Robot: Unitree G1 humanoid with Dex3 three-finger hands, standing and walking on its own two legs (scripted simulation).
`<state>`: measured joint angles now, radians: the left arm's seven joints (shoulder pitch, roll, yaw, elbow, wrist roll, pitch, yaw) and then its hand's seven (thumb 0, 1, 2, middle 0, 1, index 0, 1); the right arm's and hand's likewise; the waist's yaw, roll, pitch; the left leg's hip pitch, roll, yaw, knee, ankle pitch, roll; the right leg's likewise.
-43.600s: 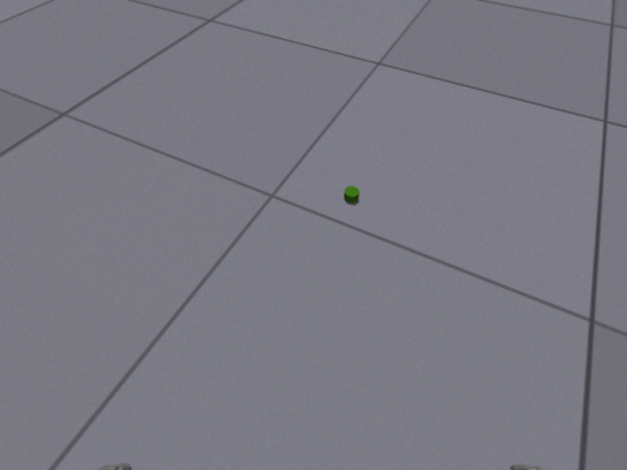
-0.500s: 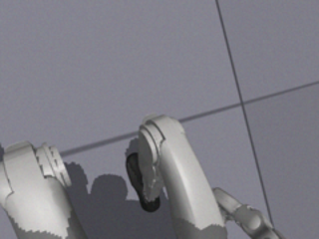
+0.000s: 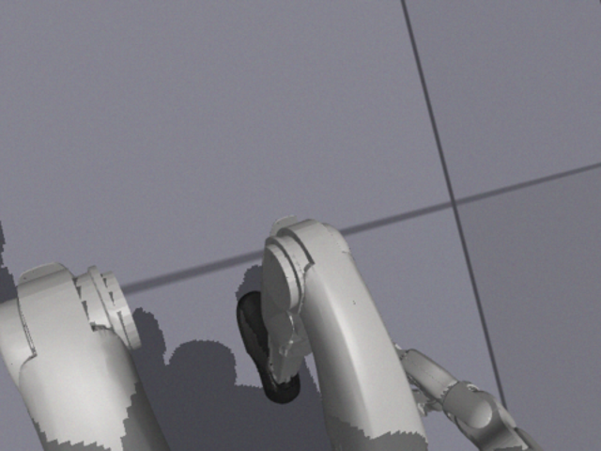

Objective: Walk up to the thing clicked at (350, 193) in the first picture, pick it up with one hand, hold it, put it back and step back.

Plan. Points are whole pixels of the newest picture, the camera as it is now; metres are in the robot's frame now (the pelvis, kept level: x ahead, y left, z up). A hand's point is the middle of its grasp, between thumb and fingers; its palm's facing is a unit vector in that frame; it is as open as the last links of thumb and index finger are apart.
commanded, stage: close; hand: left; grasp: from above
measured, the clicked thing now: out of the picture +0.40 +0.34 -0.29
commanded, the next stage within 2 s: settle in 0.30 s
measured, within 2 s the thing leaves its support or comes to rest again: leaves its support in 0.66 s
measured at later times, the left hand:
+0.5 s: hand out of the picture +0.38 +0.33 -0.26, palm faces -0.43 -0.17 -0.89, open 8.3 cm
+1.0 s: hand out of the picture +0.38 +0.34 -0.18, palm faces -0.39 -0.15 -0.91, open 8.2 cm
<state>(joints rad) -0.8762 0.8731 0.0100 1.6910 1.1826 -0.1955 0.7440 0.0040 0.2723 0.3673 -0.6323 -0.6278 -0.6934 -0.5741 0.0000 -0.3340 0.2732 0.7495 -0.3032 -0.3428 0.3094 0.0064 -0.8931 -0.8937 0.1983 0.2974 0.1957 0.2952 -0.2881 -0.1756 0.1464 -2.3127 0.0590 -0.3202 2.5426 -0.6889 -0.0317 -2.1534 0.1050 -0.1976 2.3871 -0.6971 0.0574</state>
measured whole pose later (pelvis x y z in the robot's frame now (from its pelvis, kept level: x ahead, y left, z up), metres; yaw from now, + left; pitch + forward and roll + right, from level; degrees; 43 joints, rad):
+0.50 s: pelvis +0.00 +0.00 +0.00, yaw +0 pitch +25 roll -14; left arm -0.89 0.88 0.04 1.68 1.16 -0.20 0.70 0.02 0.31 0.19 -0.77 -0.49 -0.82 -0.42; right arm 0.03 -0.33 0.28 0.75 -0.29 -0.34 0.31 0.01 -0.90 -0.90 0.20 0.30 0.20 0.30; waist -0.29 -0.16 0.14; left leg -2.32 0.06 -0.32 2.54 -0.69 -0.04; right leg -2.17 0.11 -0.20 2.39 -0.70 0.05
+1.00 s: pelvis +0.00 +0.00 +0.00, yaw +3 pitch +29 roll -10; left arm -0.82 0.69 0.06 1.48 1.13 -0.10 0.54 0.01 0.27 0.19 -0.84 -0.42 -0.88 -0.36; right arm 0.09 -0.31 0.11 0.76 -0.19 -0.23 0.28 0.01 -0.91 -0.90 0.20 0.30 0.19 0.29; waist -0.21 -0.02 -0.03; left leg -2.36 0.07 -0.22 2.49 -0.66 -0.01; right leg -2.23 0.09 -0.12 2.39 -0.70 0.05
